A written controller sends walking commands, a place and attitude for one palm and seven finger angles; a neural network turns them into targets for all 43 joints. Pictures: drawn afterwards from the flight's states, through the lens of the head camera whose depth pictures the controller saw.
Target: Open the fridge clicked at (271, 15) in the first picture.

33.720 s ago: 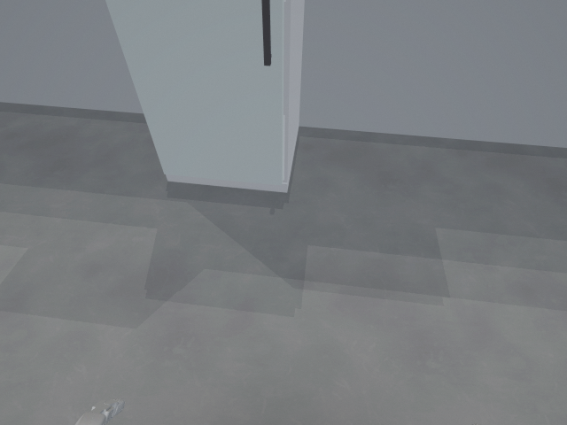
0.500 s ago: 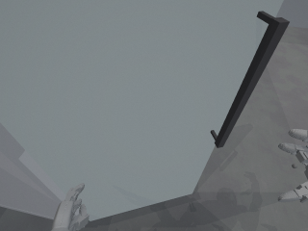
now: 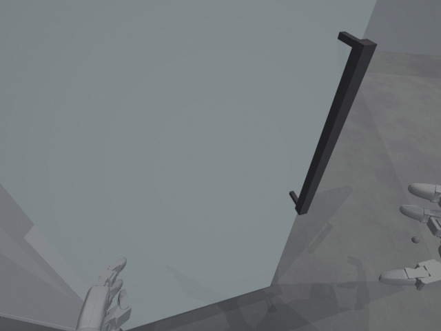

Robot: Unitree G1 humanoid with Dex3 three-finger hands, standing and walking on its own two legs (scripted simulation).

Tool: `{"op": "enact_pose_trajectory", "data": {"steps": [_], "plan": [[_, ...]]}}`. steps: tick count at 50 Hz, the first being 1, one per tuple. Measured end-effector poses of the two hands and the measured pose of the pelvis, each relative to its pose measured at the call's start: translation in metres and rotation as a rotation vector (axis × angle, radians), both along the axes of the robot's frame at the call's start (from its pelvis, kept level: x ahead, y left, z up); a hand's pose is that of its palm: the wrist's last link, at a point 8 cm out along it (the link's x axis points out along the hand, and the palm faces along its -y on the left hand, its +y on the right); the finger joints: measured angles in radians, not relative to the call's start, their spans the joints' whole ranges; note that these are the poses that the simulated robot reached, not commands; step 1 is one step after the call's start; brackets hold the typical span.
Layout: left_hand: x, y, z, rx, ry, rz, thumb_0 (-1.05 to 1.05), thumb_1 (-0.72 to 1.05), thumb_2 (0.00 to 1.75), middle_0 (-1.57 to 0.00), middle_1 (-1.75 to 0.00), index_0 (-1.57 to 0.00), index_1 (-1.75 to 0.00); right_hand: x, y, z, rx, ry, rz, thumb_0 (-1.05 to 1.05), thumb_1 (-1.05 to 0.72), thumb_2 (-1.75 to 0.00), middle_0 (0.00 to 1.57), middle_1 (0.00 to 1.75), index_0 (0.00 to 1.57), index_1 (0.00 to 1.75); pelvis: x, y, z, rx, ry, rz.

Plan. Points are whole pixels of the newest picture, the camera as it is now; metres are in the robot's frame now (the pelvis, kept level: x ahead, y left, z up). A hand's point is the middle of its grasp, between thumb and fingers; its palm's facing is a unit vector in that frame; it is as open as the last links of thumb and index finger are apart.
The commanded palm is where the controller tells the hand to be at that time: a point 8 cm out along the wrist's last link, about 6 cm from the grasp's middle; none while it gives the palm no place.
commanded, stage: draw the hand back to the body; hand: right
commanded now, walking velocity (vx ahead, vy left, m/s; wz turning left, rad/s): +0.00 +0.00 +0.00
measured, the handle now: (318, 142) +0.42 -0.20 +0.15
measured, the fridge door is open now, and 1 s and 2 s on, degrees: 64 64 64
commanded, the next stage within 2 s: step back with the hand held close in 0.98 s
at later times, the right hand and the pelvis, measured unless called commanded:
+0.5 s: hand (416, 231) +0.22 -0.27 +0.16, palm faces +0.46 +0.80 -0.38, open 9.7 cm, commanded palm +0.17 -0.30 +0.18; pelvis +0.02 +0.00 +0.01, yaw +1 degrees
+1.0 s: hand (414, 235) +0.21 -0.26 +0.17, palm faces +0.47 +0.79 -0.39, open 7.4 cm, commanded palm +0.16 -0.29 +0.19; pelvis +0.02 +0.02 +0.01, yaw +1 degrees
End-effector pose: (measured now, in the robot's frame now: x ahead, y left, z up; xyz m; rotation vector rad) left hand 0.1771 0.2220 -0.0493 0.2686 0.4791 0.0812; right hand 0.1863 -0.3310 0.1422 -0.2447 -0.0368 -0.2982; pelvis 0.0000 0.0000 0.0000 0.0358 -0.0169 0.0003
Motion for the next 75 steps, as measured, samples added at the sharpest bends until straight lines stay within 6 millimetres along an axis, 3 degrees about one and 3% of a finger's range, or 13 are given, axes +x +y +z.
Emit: {"op": "enact_pose_trajectory", "data": {"steps": [4,11,18,27,37,46,60,67,70,75], "plan": [[-0.001,-0.007,-0.003,-0.015,0.034,-0.01,0.02,0.9,0.89,-0.2,-0.3,-0.2,-0.3,-0.006,0.005,0.002,-0.062,-0.018,-0.132,-0.01,0.32,-0.3,0.25,1.02,0.25,1.02,-0.001,-0.001,0.003,-0.006,-0.008,0.005],[-0.004,-0.011,-0.012,-0.038,0.101,0.006,0.02,0.9,0.89,-0.2,-0.3,-0.2,-0.3,-0.014,0.012,0.017,-0.147,-0.045,-0.185,-0.01,0.09,-0.42,0.24,0.88,0.24,0.89,0.006,-0.003,0.008,-0.018,-0.023,0.013],[-0.001,-0.004,-0.014,-0.041,0.13,0.027,0.02,0.9,0.89,-0.2,-0.3,-0.2,-0.3,-0.011,0.012,0.029,-0.187,-0.07,-0.202,-0.01,-0.16,-0.54,0.24,0.74,0.23,0.74,0.013,-0.001,0.011,-0.022,-0.041,0.019],[0.011,0.008,-0.007,-0.031,0.111,0.045,0.02,0.9,0.89,-0.2,-0.3,-0.2,-0.3,-0.014,0.03,0.038,-0.212,-0.081,-0.155,0.0,-0.48,-0.69,0.23,0.55,0.23,0.55,0.021,0.003,0.013,-0.024,-0.048,0.024],[0.023,0.009,-0.003,-0.039,0.093,0.028,0.01,0.9,0.89,-0.2,-0.3,-0.2,-0.3,-0.022,0.035,0.048,-0.239,-0.102,-0.172,0.01,-0.79,-0.84,0.22,0.36,0.22,0.37,0.022,0.01,0.014,-0.023,-0.052,0.019],[0.021,0.009,-0.006,-0.045,0.107,0.021,0.01,0.9,0.89,-0.2,-0.3,-0.2,-0.3,-0.023,0.04,0.043,-0.222,-0.084,-0.176,0.01,-0.88,-0.89,0.21,0.31,0.21,0.32,0.021,0.014,0.014,-0.025,-0.054,0.016],[0.01,0.014,-0.008,-0.027,0.145,0.041,0.01,0.9,0.89,-0.2,-0.3,-0.2,-0.3,-0.017,0.04,0.054,-0.251,-0.155,-0.156,0.01,-0.89,-0.9,0.22,0.3,0.21,0.31,0.013,0.013,0.014,-0.011,-0.041,0.02],[-0.015,0.017,-0.005,0.002,0.208,0.128,0.01,0.9,0.89,-0.2,-0.3,-0.2,-0.3,-0.008,0.038,0.035,-0.253,-0.102,-0.052,0.01,-0.9,-0.9,0.21,0.3,0.21,0.31,-0.001,-0.002,0.013,-0.016,-0.006,0.041],[-0.028,0.015,-0.003,0.013,0.22,0.16,0.01,0.91,0.89,-0.2,-0.3,-0.2,-0.3,-0.015,0.034,0.031,-0.277,-0.077,-0.011,0.01,-0.89,-0.9,0.22,0.3,0.21,0.31,-0.007,-0.009,0.012,-0.019,0.001,0.045],[-0.044,0.003,-0.003,0.026,0.228,0.151,0.01,0.91,0.89,-0.2,-0.3,-0.2,-0.3,-0.035,0.02,0.044,-0.346,-0.136,-0.012,0.01,-0.89,-0.89,0.22,0.3,0.22,0.31,-0.02,-0.015,0.008,-0.021,-0.001,0.039]]}}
